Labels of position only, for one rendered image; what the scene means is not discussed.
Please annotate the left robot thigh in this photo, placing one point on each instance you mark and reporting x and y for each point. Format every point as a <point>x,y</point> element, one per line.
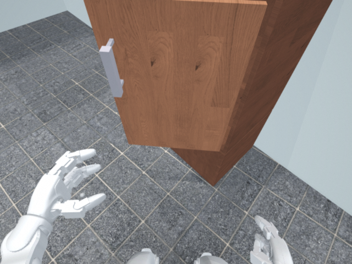
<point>143,257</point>

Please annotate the left robot hand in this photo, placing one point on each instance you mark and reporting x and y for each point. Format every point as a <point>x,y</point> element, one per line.
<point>44,201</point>

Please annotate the right robot hand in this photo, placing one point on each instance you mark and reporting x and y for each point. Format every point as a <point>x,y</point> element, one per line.
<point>275,251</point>

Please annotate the cupboard door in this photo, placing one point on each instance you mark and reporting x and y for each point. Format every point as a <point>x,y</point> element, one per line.
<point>182,62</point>

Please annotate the robot left forearm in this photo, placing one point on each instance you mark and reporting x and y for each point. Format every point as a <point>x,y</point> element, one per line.
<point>27,242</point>

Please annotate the handle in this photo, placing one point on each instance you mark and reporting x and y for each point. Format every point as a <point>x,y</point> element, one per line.
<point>111,70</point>

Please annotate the right robot shin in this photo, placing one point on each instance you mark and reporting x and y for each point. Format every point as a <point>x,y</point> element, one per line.
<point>206,253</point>

